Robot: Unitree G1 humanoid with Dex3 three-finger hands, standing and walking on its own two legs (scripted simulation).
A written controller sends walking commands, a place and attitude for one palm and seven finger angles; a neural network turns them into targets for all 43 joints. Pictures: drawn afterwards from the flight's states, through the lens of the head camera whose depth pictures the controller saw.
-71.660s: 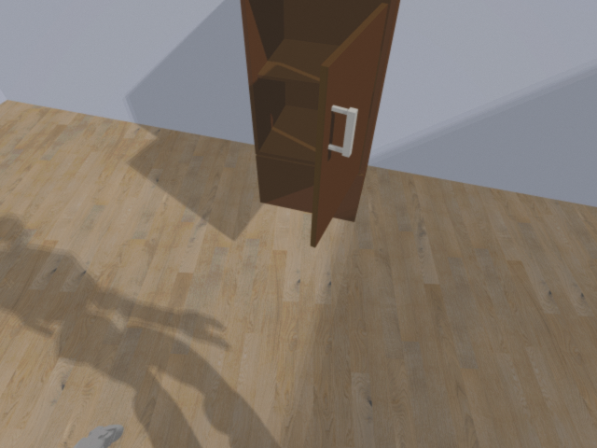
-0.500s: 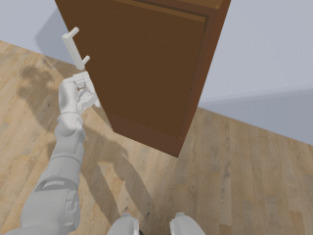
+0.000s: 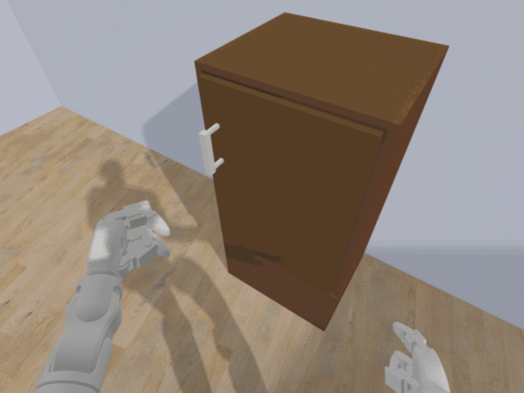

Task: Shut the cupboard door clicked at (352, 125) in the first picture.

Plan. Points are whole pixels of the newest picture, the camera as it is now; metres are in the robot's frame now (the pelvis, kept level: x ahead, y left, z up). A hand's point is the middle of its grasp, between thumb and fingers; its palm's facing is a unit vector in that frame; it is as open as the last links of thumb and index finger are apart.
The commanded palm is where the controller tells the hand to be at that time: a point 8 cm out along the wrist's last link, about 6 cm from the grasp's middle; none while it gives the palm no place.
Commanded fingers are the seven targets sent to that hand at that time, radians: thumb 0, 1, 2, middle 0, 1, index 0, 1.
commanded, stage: draw the hand back to the body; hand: left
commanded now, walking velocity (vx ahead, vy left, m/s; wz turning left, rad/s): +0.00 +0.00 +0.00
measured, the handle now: (212, 149) +0.67 +0.17 -0.02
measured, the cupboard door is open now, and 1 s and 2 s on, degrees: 0 0 0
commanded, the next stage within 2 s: step back with the hand held close in 0.86 s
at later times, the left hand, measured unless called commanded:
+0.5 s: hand (20, 273) +0.20 +0.28 +0.18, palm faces +0.45 -0.78 -0.42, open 6.3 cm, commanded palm +0.15 +0.31 +0.19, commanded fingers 0.00 0.90 0.90 -0.20 -0.30 -0.20 -0.30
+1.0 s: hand (36, 277) +0.19 +0.25 +0.18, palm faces +0.46 -0.79 -0.41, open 7.4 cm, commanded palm +0.15 +0.29 +0.19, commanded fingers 0.00 0.90 0.90 -0.20 -0.30 -0.20 -0.30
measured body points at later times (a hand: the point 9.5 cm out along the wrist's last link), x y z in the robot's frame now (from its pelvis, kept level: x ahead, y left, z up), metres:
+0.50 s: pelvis +0.02 +0.01 +0.02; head -0.01 -0.02 +0.47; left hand +0.17 +0.31 +0.20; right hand +0.20 -0.21 -0.07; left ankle +0.01 +0.08 -0.72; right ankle -0.02 -0.11 -0.72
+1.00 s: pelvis +0.01 -0.01 +0.02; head -0.02 -0.05 +0.47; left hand +0.16 +0.29 +0.21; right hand +0.20 -0.23 -0.07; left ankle +0.01 +0.08 -0.72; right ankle -0.02 -0.11 -0.72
